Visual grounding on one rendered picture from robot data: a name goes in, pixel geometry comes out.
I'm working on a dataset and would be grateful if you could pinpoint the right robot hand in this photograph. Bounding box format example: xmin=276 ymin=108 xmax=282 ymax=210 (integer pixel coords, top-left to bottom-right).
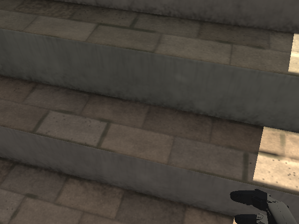
xmin=230 ymin=189 xmax=297 ymax=224

